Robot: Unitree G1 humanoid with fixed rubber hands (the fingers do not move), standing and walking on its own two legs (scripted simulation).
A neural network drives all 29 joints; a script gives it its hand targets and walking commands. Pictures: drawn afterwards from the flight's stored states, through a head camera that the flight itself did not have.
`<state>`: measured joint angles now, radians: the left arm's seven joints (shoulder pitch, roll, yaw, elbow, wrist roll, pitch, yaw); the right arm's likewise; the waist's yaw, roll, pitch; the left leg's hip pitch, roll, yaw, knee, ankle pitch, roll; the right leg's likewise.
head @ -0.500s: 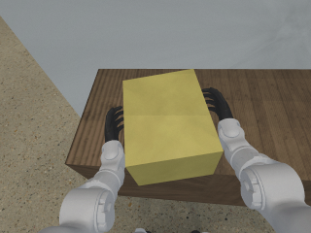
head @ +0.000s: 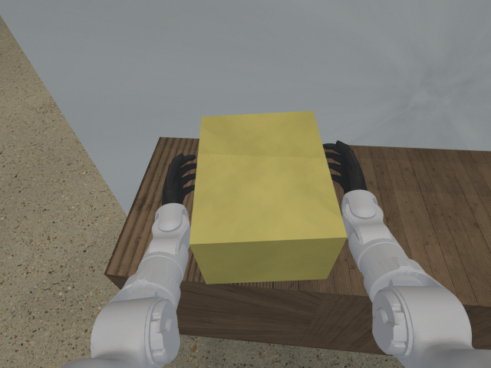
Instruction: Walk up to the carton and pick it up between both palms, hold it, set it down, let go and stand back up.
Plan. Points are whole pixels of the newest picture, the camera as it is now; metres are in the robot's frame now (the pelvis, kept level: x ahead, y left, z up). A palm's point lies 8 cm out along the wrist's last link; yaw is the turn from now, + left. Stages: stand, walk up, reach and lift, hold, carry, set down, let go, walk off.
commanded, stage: reach and lift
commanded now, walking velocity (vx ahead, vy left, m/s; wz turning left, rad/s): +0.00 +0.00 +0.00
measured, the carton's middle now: (261, 194) +0.42 +0.01 +0.02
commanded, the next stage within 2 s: hold in 1.82 s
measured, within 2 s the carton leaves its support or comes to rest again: neither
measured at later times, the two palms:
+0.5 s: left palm (151, 180) +0.36 +0.18 +0.13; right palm (355, 174) +0.37 -0.13 +0.13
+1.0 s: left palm (152, 172) +0.35 +0.17 +0.16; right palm (369, 185) +0.35 -0.14 +0.13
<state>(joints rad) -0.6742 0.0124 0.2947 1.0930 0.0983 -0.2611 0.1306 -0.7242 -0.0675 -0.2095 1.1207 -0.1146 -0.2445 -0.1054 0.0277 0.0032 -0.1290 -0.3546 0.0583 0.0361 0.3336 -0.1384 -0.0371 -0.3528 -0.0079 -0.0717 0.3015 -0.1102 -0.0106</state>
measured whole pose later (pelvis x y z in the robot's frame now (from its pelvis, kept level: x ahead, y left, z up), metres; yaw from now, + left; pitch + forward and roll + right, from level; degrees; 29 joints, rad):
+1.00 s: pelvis -0.01 +0.01 +0.00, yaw +1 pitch -7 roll -1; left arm -0.52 -0.05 0.27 0.21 0.28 0.51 -0.04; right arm -0.53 -0.02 -0.09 0.55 0.07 0.18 -0.14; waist -0.05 -0.04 0.04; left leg -0.04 0.04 0.02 0.31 -0.16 -0.02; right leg -0.02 -0.02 -0.08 0.26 -0.13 0.01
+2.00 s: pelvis -0.01 +0.01 +0.00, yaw +2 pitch -8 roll -1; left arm -0.52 -0.04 0.27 0.02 0.28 0.68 -0.05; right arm -0.57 -0.06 -0.02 0.43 0.18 0.30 -0.18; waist -0.06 -0.03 0.05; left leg -0.02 0.04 0.01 0.33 -0.17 -0.02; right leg 0.00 -0.02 -0.09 0.27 -0.14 0.01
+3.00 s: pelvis +0.00 +0.01 +0.00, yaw +2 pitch -9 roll -1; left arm -0.53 -0.03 0.29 0.02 0.30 0.71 -0.07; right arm -0.60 -0.05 -0.03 0.44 0.17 0.32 -0.18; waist -0.07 -0.04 0.06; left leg 0.00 0.04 0.01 0.33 -0.18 -0.02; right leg 0.03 -0.02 -0.09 0.27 -0.14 0.01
